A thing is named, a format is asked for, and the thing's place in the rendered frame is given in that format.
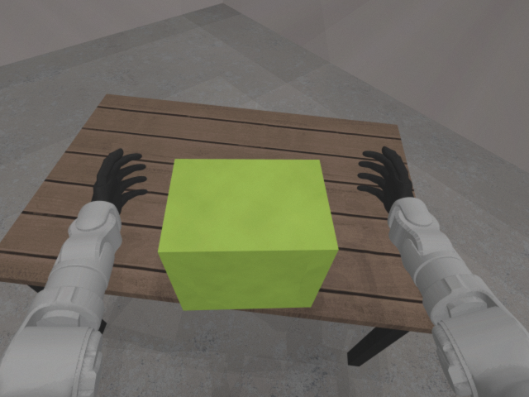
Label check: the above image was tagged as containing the left robot upper arm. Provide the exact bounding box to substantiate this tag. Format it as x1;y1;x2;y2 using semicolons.
0;327;103;397

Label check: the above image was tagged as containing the left robot hand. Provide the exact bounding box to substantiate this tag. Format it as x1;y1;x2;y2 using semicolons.
91;148;148;215

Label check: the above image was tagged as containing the carton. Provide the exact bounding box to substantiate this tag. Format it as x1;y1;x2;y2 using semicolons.
158;159;339;311

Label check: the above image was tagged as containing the right robot forearm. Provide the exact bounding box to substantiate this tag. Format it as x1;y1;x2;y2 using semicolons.
388;197;529;344

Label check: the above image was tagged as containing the table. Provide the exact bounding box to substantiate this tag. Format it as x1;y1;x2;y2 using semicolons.
0;94;435;366

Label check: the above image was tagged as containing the right robot hand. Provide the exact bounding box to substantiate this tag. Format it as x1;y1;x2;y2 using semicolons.
357;146;414;213

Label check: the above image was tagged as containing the right robot upper arm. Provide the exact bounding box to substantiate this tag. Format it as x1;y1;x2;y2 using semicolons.
431;306;529;397

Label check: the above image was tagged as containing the left robot forearm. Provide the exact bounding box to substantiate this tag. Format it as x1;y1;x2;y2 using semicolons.
0;201;122;380

